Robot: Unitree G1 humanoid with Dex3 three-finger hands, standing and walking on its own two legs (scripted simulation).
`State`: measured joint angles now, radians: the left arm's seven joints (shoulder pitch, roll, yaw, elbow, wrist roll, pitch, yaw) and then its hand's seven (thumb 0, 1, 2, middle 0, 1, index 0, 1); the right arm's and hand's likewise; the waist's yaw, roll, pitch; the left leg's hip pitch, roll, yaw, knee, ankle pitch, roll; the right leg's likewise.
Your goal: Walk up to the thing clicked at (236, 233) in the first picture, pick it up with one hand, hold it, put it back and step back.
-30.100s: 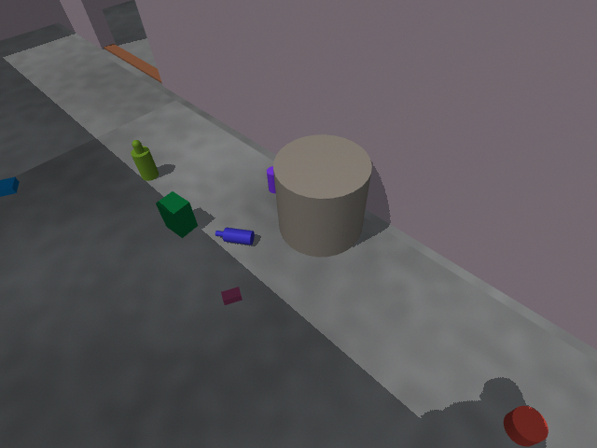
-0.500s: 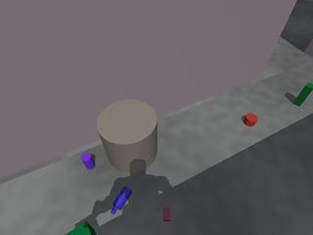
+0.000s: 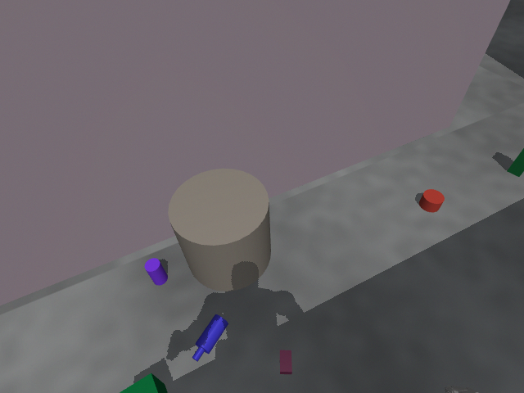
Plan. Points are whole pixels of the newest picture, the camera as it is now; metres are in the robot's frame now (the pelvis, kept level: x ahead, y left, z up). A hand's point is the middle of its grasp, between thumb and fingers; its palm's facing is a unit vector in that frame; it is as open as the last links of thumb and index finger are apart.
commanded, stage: walk up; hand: left
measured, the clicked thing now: (208, 338) +0.45 +0.25 -0.75
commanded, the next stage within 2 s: none
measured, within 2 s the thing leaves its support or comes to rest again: neither
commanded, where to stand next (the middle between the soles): +0.08 +0.01 m, yaw +0 degrees
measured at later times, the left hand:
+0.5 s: hand out of the picture +0.09 +0.27 -0.15, palm faces -0.01 -0.93 -0.37, open 7.3 cm
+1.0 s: hand out of the picture +0.03 +0.35 -0.16, palm faces +0.02 -0.89 -0.45, open 7.4 cm
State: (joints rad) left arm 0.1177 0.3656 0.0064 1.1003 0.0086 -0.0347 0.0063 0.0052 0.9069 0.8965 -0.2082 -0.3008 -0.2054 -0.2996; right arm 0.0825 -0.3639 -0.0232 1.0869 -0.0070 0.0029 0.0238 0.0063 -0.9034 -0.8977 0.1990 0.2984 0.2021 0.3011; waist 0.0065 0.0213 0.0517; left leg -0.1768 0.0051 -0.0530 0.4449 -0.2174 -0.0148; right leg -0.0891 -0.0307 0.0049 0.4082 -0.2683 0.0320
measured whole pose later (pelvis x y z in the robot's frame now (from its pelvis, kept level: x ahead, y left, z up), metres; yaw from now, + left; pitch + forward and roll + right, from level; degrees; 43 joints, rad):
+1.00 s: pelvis +0.03 +0.06 -0.02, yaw +2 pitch -4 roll -2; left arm 0.29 0.41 0.06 1.03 0.03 -0.03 0.02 0.00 0.90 0.90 -0.21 -0.30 -0.21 -0.30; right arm 0.14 -0.45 -0.09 0.99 -0.03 0.02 0.07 0.01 -0.90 -0.90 0.20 0.30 0.20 0.30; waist 0.02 0.05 0.11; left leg -0.36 0.07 -0.03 0.61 -0.24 -0.01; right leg -0.05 -0.11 0.00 0.50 -0.37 0.06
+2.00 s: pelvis -0.02 -0.02 -0.01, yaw +2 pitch -4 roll -1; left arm 0.41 0.38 0.08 0.82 0.02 -0.08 0.01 0.00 0.90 0.90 -0.21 -0.30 -0.21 -0.30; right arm 0.29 -0.41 -0.06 0.84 -0.02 0.04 0.07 0.01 -0.90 -0.90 0.20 0.30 0.20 0.30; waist 0.03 0.11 0.11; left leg -0.48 0.00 -0.12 0.87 -0.25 0.01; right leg -0.04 -0.04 -0.16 0.48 -0.37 0.00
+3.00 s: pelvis -0.03 +0.02 +0.00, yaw -4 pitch -5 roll +0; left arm 0.47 0.40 0.11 0.92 0.04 -0.03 -0.02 0.01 0.90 0.90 -0.21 -0.30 -0.21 -0.30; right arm 0.35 -0.47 -0.10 0.91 0.00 0.01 0.05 0.01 -0.90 -0.90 0.20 0.30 0.20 0.30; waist 0.01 0.06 0.05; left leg -0.61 -0.03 -0.10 1.05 -0.20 -0.03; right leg -0.01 -0.02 -0.02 0.42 -0.34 -0.01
